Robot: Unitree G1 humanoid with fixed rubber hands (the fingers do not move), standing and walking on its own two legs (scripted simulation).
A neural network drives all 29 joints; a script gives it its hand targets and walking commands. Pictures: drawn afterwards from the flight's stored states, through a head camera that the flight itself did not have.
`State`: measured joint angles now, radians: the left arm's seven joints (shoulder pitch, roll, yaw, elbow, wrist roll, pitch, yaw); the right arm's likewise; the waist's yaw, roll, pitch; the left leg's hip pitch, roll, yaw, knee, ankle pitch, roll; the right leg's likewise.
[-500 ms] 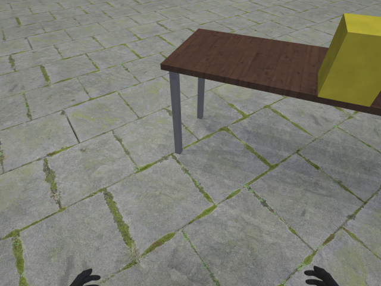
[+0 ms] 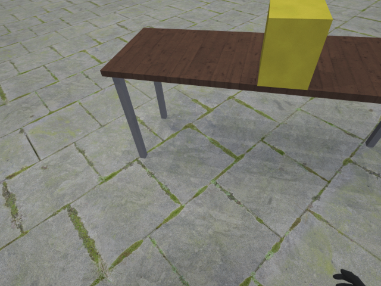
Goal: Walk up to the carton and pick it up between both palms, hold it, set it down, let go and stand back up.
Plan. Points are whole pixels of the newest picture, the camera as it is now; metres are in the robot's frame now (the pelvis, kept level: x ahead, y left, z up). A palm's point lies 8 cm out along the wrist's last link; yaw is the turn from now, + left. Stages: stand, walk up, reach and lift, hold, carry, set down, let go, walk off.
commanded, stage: walk up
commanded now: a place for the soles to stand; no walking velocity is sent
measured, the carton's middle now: (288, 44) +0.96 -0.34 +0.06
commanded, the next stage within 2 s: none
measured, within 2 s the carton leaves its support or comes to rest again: neither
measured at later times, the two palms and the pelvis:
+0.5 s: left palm (89, 271) +0.19 +0.25 -0.07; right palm out of the picture +0.14 -0.39 -0.06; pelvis +0.07 -0.05 +0.01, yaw -5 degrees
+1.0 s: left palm (129, 220) +0.32 +0.20 -0.10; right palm out of the picture +0.21 -0.43 -0.06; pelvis +0.18 -0.09 -0.01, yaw -9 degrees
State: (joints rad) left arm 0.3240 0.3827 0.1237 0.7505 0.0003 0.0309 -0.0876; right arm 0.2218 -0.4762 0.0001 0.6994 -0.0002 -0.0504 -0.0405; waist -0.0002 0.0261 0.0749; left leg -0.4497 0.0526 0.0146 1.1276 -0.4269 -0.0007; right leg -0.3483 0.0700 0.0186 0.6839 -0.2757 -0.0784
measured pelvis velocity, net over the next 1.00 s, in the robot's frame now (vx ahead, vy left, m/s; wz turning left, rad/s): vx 0.18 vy -0.09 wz -0.16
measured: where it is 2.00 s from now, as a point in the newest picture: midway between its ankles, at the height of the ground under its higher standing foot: outside the picture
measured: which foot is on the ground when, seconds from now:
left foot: up 0.00-0.22, down 0.24-0.54, up 0.56-0.80, down 0.82-1.00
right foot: down 0.00-0.26, up 0.28-0.52, down 0.54-0.84, up 0.86-1.00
